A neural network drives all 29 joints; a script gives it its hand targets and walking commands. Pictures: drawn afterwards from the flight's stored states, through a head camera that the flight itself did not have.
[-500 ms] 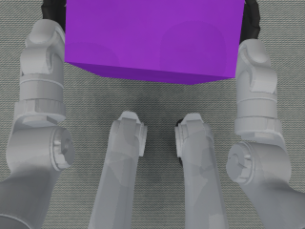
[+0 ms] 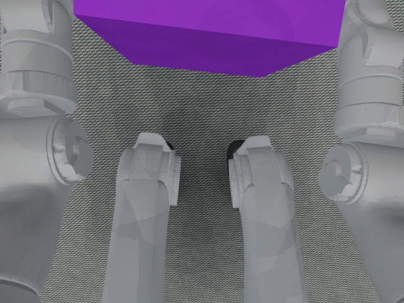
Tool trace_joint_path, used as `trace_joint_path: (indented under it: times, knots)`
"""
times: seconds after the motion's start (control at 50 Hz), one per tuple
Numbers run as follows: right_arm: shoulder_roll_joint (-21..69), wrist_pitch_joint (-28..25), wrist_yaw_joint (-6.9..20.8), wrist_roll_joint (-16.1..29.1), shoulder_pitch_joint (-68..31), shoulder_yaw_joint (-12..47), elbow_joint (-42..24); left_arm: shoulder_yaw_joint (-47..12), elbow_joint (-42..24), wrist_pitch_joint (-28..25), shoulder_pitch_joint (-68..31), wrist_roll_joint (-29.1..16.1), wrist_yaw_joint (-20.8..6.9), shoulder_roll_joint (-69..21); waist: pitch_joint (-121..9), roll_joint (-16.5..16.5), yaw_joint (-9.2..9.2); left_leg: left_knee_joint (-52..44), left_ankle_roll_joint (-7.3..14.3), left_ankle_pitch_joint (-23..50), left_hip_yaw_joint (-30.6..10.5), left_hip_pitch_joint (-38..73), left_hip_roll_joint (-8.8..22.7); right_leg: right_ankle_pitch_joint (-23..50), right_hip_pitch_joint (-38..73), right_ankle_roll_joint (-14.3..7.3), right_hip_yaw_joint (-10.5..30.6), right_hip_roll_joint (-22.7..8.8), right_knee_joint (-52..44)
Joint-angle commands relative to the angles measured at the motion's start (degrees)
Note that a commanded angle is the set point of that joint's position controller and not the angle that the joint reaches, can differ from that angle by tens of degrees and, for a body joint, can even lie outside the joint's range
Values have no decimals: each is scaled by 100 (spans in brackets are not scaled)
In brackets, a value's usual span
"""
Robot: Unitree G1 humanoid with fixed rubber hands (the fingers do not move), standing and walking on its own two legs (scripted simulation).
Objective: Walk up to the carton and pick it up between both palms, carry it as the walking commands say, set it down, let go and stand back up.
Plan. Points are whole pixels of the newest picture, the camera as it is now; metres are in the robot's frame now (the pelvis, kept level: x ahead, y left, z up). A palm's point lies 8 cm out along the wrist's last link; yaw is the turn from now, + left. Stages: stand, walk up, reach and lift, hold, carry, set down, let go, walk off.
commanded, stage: set down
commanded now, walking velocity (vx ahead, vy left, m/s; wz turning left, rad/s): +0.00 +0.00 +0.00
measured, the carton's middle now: out of the picture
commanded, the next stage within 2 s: none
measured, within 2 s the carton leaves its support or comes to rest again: rests again in 1.44 s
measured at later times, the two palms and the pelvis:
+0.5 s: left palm out of the picture +0.56 +0.19 -0.17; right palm (331, 20) +0.52 -0.20 -0.17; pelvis +0.00 +0.01 -0.03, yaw +1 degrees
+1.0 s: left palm out of the picture +0.57 +0.19 -0.18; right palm (330, 7) +0.54 -0.19 -0.18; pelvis +0.00 +0.00 -0.04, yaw +1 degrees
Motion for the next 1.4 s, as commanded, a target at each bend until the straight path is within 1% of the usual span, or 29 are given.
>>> trace_joint_path:
  times: [0.0,0.04,0.06,0.08,0.12,0.16,0.18,0.24,0.3,0.34,0.4,0.44,0.46,0.52,0.62,0.64,0.66,0.68,0.72,0.84,0.86,1.02,1.1,1.18,1.2,1.28,1.3,1.36,1.38]
  knots:
    - [5828,-427,1199,808,-3875,2710,-658,-2254,-319,-304,-2867,-527,-1239,-5324,-9095,45,428,-912,401,1125,643,2348,56,1262,3515,-210,-631,-171,-846]
    - [5778,-575,1057,1034,-4235,3070,-1571,-2663,-996,-373,-3013,-853,-1245,-5497,-10446,-45,323,-796,342,1859,689,2643,39,2190,4517,-179,-710,-138,-706]
    - [5751,-619,970,1007,-4157,3141,-1884,-2962,-1569,-465,-3257,-1114,-1222,-5628,-10923,-52,7,-648,314,2189,694,2758,42,2643,4689,-171,-676,-87,-618]
    - [5756,-671,907,1086,-4143,3198,-1935,-3071,-1338,-392,-2820,-1152,-1243,-5883,-11319,67,24,-641,276,2377,667,2923,2,2961,5069,-217,-685,-85,-513]
    - [5563,-639,806,1191,-4084,3390,-2536,-3575,-2322,-443,-3349,-1518,-1144,-5642,-12835,186,-241,-459,133,2674,756,3808,-5,3324,5517,-265,-684,-78,-387]
    - [5043,-517,781,1129,-3806,3192,-2295,-3823,-2407,-324,-3298,-1590,-990,-5557,-13122,375,-602,-443,144,2462,638,4416,-1,2965,5473,-278,-792,-28,-314]
    - [5251,-451,795,1173,-3755,3281,-2312,-3922,-2576,-296,-3549,-1578,-940,-5253,-13117,268,-520,-398,138,2760,561,4734,44,3270,5568,-251,-868,-21,-193]
    - [5256,-321,947,1174,-3470,3202,-1971,-4171,-3236,-273,-4068,-1627,-800,-4846,-12210,791,-532,-575,96,2693,353,5218,50,2586,4194,-314,-948,-99,-227]
    - [5046,-292,1083,820,-3454,2704,-1335,-3779,-2152,-193,-3518,-1566,-823,-5274,-10457,669,-687,-736,183,1623,278,4645,19,1332,3044,-393,-1019,-141,-348]
    - [5096,-372,1178,953,-3800,2704,-1416,-3663,-1774,-193,-3531,-1517,-819,-5488,-10205,960,-540,-689,158,1534,261,4706,69,1200,2846,-480,-908,-226,-413]
    - [4778,-510,1219,994,-4140,2656,-1620,-3279,-1317,-300,-3287,-1322,-741,-5333,-9910,697,-497,-623,206,1383,258,4545,82,1007,2579,-411,-955,-229,-422]
    - [4867,-612,1263,1131,-4653,2841,-1917,-3224,-1235,-341,-3357,-1296,-682,-5416,-10263,724,-196,-552,251,1627,234,4885,71,1090,2652,-400,-898,-259,-374]
    - [4734,-617,1283,1221,-4753,2817,-1921,-3199,-1238,-348,-3332,-1275,-645,-5370,-10261,728,-247,-572,289,1651,203,4966,66,1078,2630,-364,-937,-261,-361]
    - [4693,-627,1281,1282,-4779,2988,-1623,-2940,-1031,-367,-3275,-1091,-572,-5233,-9919,403,58,-641,338,1413,255,4557,59,776,2701,-296,-1004,-278,-387]
    - [4921,-564,1171,1229,-4772,3132,-1297,-2923,-1145,-454,-3898,-1169,-688,-4788,-9791,-45,19,-531,376,975,402,3861,165,754,3357,-277,-866,-322,-398]
    - [4909,-593,1147,1303,-4919,3156,-1568,-2871,-1079,-457,-3744,-1126,-720,-4741,-9605,-28,161,-523,414,970,436,3644,153,680,3208,-232,-836,-299,-423]
    - [5079,-557,1130,1259,-4575,3049,-1039,-2865,-1022,-481,-3769,-1093,-752,-4746,-9549,18,58,-492,446,829,456,3356,179,716,3376,-215,-790,-304,-402]
    - [5105,-541,1111,1229,-4479,2999,-810,-2782,-539,-411,-3473,-906,-834,-4788,-9138,207,252,-440,426,646,578,3060,179,624,3362,-233,-686,-305,-459]
    - [5152,-561,1095,1196,-4478,3001,-810,-2652,-804,-521,-3755,-997,-920,-4681,-9220,15,192,-410,415,614,634,2734,217,711,3569,-251,-622,-287,-471]
    - [5593,-537,1145,1029,-3844,2614,-193,-2752,-576,-507,-3375,-854,-1185,-4872,-8606,461,222,-443,432,682,612,2474,248,915,3336,-311,-603,-192,-329]
    - [5565,-625,1148,1119,-4120,2866,-635,-2695,-668,-535,-3226,-857,-1205,-4954,-8895,308,462,-321,448,949,717,2369,188,1118,3617,-255,-541,-194,-329]
    - [5230,-639,1266,924,-4058,2763,-389,-2661,-79,-467,-3140,-737,-1277,-4976,-7679,183,200,-397,457,540,447,2226,231,509,2691,-314,-691,-227,-235]
    - [5291,-692,1388,873,-3732,2438,-125,-2557,249,-465,-2706,-559,-1168,-5209,-6875,706,278,-537,448,419,382,2548,157,60,1462,-328,-810,-206,-185]
    - [5254,-775,1439,629,-3344,2315,21,-2329,390,-522,-2269,-589,-1157,-5457,-6314,433,191,-557,418,860,157,2335,125,287,1075,-353,-861,-246,-122]
    - [5445,-730,1491,704,-2990,2331,350,-2313,254,-565,-2132,-478,-1131,-5331,-6280,501,341,-523,397,937,263,2369,145,414,1129,-391,-771,-264,-183]
    - [5282,-839,1517,513,-2647,2219,188,-2391,350,-636,-1913,-602,-1056,-5388,-6288,309,-37,-566,372,1199,111,2431,129,603,968,-388,-916,-251,-126]
    - [5149,-873,1537,496,-2682,2165,115,-2280,544,-632,-1674,-448,-1034,-5397,-6152,523,57,-562,359,1295,99,2442,161,665,822,-368,-843,-281,-94]
    - [5110,-900,1526,392,-2713,2267,-12,-2246,442,-712,-1659,-407,-1024,-5207,-6204,260,233,-499,364,1359,93,2093,121,659,778,-359,-792,-283,-79]
    - [4972,-862,1533,344,-2460,2132,245,-2246,440,-695,-1681,-389,-1018,-5124,-6039,481,95,-497,313,1069,160,2067,133,493,787,-396,-760,-259,-109]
